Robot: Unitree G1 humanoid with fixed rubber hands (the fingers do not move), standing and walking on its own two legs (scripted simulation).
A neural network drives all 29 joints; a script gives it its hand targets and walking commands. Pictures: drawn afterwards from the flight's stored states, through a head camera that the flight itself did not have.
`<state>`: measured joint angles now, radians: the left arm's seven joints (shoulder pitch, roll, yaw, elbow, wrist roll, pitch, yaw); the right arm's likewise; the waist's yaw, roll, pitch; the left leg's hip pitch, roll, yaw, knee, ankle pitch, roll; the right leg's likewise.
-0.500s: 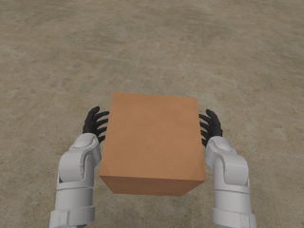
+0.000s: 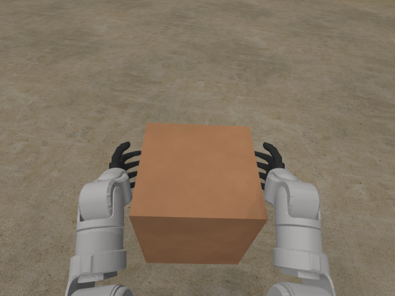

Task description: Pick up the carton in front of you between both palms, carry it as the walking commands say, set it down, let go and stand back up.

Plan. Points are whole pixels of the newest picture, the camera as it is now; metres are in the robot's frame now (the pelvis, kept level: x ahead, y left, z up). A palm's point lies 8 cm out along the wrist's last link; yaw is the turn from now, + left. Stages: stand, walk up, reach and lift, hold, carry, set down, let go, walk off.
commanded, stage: carry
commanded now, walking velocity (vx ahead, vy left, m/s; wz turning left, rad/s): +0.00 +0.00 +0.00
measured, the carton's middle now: (195, 198) +0.32 +0.00 +0.04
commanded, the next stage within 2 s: none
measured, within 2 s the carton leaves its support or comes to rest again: neither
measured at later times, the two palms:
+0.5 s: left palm (116, 184) +0.29 +0.15 +0.12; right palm (277, 184) +0.30 -0.15 +0.12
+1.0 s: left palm (115, 185) +0.29 +0.15 +0.12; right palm (277, 185) +0.29 -0.15 +0.12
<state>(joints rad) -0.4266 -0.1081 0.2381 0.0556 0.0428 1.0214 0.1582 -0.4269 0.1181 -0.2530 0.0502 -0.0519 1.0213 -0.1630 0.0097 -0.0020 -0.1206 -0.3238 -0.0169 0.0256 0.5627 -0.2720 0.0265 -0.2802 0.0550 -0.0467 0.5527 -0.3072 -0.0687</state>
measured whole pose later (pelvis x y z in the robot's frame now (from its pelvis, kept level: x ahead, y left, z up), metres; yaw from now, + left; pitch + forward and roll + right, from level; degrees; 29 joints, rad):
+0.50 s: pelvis -0.02 +0.00 +0.00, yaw +0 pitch +1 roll +0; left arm -0.45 -0.12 0.26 0.03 0.05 1.07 0.16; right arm -0.46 0.12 -0.26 0.04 -0.06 1.07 -0.15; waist 0.00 0.00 -0.10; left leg -0.33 -0.02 0.03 0.53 -0.22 0.03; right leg -0.29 0.05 -0.05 0.53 -0.26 -0.07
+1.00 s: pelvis -0.03 +0.00 +0.00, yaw +0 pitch +1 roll +0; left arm -0.47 -0.12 0.27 0.03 0.06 1.08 0.16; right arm -0.48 0.12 -0.27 0.03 -0.06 1.09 -0.15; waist 0.00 0.00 -0.09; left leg -0.34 -0.02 0.03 0.52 -0.21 0.03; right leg -0.30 0.05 -0.05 0.53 -0.25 -0.07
